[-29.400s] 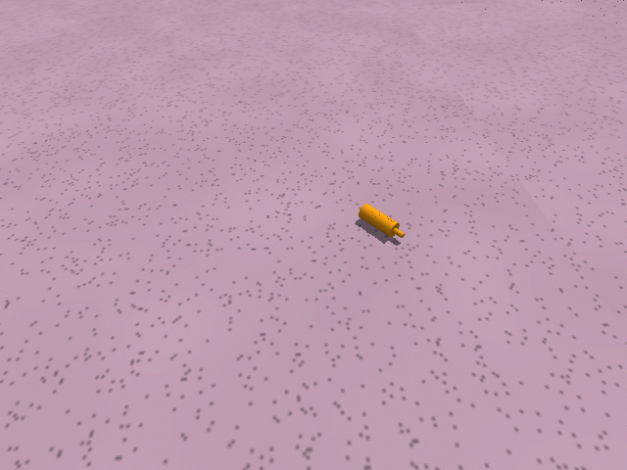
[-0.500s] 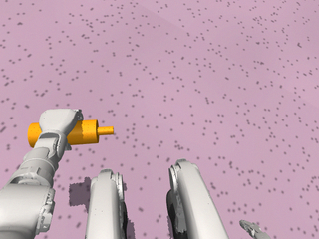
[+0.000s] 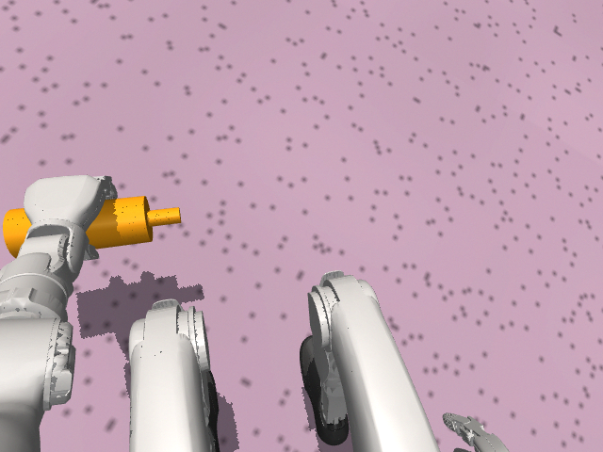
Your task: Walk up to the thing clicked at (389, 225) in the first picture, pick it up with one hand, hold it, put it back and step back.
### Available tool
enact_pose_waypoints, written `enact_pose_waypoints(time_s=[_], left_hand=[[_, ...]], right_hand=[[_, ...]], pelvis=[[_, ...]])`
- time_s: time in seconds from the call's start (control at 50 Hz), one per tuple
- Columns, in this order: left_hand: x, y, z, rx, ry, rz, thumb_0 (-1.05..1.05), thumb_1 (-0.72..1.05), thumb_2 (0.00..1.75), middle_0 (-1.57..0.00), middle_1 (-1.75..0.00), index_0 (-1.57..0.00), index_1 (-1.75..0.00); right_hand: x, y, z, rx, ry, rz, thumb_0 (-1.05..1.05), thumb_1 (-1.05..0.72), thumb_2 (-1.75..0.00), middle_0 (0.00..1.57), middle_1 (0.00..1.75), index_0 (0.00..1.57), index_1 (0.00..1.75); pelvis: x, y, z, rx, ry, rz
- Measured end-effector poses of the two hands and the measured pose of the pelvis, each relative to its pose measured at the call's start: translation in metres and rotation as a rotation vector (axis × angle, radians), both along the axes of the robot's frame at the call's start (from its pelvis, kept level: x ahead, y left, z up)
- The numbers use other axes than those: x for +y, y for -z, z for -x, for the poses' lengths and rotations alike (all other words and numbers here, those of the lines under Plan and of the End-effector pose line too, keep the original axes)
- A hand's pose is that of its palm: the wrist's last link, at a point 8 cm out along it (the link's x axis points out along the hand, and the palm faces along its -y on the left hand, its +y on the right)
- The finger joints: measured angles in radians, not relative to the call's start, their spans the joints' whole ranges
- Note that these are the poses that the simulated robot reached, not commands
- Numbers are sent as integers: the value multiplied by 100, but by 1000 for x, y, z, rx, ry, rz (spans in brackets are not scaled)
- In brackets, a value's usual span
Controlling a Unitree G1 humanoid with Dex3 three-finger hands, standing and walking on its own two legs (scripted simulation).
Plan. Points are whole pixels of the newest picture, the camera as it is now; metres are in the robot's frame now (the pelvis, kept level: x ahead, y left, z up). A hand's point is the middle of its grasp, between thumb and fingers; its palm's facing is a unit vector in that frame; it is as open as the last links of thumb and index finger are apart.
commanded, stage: crouch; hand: left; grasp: from above
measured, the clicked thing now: (102, 224) +0.45 +0.23 -0.21
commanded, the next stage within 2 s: lower in 0.32 s
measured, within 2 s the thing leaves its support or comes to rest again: neither
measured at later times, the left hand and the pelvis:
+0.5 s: hand (91, 227) +0.45 +0.25 -0.23, palm faces -0.48 -0.02 -0.88, open 10.0 cm; pelvis -0.01 +0.00 -0.04, yaw -1 degrees
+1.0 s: hand (107, 232) +0.46 +0.25 -0.29, palm faces -0.48 -0.04 -0.88, open 9.9 cm; pelvis +0.00 +0.00 -0.08, yaw -4 degrees
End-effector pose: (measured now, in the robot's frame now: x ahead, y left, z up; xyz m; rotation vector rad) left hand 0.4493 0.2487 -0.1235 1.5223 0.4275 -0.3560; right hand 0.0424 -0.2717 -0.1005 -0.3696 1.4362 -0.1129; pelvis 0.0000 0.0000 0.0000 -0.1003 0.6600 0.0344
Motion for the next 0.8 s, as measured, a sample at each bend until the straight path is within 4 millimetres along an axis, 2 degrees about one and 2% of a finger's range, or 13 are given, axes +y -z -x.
enact_pose_waypoints(time_s=[0.18,0.52,0.8], left_hand=[[-2,21,-3,-4,4,5,-1,-1,49,-75,-45,-74,-44],[2,47,-10,4,-4,-8,-1,-1,48,-77,-42,-76,-41],[0,87,-11,5,4,16,-1,1,44,-80,-38,-78,-37]], right_hand=[[1,17,14,33,6,-2,0,-91,-90,20,29,20,30],[-2,34,19,38,-26,3,0,-92,-90,20,29,20,30],[-4,49,27,73,-50,14,0,-91,-90,20,29,20,30]], pelvis=[[0,19,3,-11,9,3],[-1,44,5,-33,16,12],[-1,67,5,-61,30,27]])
